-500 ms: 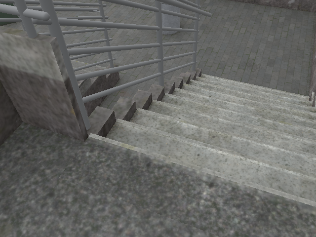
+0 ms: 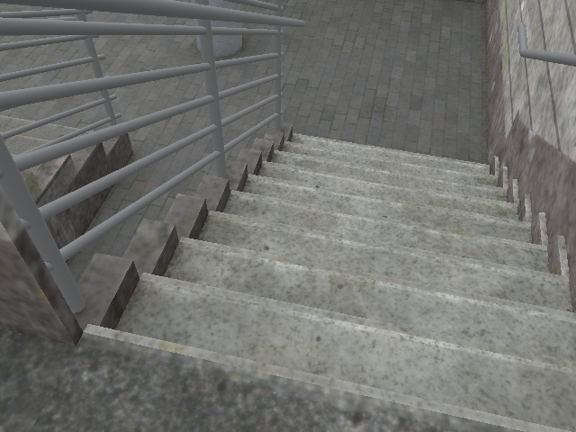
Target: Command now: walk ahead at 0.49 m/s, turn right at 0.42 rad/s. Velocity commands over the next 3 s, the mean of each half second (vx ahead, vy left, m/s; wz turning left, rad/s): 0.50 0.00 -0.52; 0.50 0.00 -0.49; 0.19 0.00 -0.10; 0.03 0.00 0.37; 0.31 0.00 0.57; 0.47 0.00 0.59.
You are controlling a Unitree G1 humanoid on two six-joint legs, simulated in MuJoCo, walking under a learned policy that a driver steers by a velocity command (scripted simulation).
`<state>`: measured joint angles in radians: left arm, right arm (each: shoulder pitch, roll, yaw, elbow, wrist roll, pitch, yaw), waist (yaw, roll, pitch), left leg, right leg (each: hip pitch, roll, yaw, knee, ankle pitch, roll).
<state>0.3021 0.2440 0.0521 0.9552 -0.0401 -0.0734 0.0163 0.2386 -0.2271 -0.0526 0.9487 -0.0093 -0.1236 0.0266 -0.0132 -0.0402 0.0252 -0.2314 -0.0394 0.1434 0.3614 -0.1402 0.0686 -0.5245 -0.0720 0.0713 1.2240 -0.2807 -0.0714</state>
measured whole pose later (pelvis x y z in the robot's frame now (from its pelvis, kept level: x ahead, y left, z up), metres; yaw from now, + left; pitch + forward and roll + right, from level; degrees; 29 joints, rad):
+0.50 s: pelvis +0.27 -0.09 -0.02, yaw -17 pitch +1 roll +0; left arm 0.22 0.24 0.08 0.76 -0.01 -0.05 -0.03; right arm 0.23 -0.27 -0.04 0.89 0.02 -0.12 -0.01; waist 0.00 0.01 0.05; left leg -0.41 0.05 -0.02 1.32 -0.41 0.01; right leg -0.42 0.08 -0.03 0.57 -0.17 -0.10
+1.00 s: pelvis +0.49 -0.13 -0.03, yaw -32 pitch +2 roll +1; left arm 0.23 0.27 0.06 0.65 -0.05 -0.01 0.01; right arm 0.41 -0.28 -0.08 0.84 0.03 -0.12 0.05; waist -0.06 -0.01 -0.07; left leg -0.32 -0.01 0.00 0.74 -0.45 0.01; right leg -0.65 0.11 0.16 1.33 -0.44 -0.08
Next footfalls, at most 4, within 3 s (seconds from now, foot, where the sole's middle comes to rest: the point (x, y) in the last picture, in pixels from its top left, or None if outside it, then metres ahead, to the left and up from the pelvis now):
0.38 right None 0.36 -0.18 -0.78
0.82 left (306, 404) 0.56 -0.03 -0.78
1.16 right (440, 406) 0.55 -0.34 -0.78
1.54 left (375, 356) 0.76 -0.23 -0.94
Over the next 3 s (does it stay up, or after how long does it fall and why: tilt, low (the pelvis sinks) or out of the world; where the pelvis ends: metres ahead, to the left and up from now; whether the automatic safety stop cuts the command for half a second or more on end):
stays up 0.75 -0.36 -0.20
